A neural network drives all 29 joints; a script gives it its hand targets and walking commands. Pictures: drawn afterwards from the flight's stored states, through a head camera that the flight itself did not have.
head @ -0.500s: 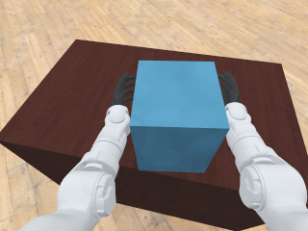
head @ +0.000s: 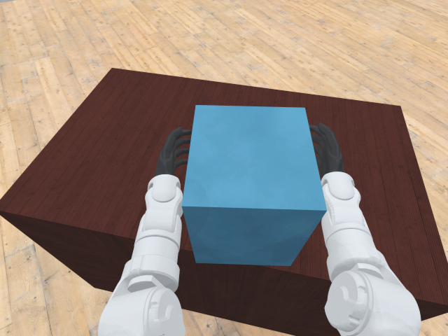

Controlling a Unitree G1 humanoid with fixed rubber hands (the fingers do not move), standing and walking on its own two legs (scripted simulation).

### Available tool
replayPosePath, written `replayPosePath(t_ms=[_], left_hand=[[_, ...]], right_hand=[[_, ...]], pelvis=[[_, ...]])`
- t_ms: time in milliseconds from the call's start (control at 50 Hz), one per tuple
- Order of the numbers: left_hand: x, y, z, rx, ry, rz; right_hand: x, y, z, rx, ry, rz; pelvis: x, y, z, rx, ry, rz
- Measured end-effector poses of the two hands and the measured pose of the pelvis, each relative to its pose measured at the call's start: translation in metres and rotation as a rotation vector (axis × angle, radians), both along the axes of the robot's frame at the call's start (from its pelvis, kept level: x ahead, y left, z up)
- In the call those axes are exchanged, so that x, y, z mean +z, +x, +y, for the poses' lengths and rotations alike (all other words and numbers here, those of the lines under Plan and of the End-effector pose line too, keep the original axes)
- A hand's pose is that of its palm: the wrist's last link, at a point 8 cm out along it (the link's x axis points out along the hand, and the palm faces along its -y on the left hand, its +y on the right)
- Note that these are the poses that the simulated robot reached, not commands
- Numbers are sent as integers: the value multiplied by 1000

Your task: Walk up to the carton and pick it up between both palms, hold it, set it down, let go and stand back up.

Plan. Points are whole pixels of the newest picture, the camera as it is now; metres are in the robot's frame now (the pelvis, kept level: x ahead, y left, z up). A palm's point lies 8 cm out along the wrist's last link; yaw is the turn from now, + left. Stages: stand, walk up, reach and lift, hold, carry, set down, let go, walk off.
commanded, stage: reach and lift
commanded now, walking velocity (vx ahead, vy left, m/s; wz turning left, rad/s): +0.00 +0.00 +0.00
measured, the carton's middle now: (246, 191) +0.39 -0.04 +0.02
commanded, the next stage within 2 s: none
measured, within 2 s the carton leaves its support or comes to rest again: leaves its support in 0.92 s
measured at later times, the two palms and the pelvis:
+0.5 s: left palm (163, 172) +0.40 +0.11 +0.07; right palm (324, 170) +0.39 -0.18 +0.08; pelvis +0.01 +0.01 +0.00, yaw +0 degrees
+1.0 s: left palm (151, 177) +0.38 +0.13 +0.09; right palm (319, 171) +0.38 -0.17 +0.09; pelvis -0.01 +0.01 +0.00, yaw +1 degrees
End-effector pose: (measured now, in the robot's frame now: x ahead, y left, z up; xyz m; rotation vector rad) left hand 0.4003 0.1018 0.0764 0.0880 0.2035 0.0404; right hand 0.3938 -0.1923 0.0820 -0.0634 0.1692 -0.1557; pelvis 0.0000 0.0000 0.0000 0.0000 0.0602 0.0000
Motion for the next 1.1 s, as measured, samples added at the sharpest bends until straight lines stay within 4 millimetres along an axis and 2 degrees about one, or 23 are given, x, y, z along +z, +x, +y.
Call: replayPosePath(t_ms=[140,560,680,860,940,1100], left_hand=[[-3,-6,12,13,-12,16],[-5,0,9,9,-5,43],[-2,-4,10,10,13,28],[-2,-19,21,44,11,42],[3,-23,25,48,2,37],[29,-20,20,32,-8,11]], right_hand=[[-2,-3,12,8,1,-6],[-6,-2,10,0,-1,-6],[-4,-4,12,-3,5,-31],[-5,-11,24,20,15,-22],[1,-14,27,20,17,-28],[26,-17,23,0,16,-53]], pelvis=[[0,0,7,11,-4,-23],[-1,11,14,8,-14,-12],[0,7,14,9,-15,-16],[0,-4,11,20,-9,-27],[0,-10,11,24,-6,-29],[0,-14,10,23,-2,-50]])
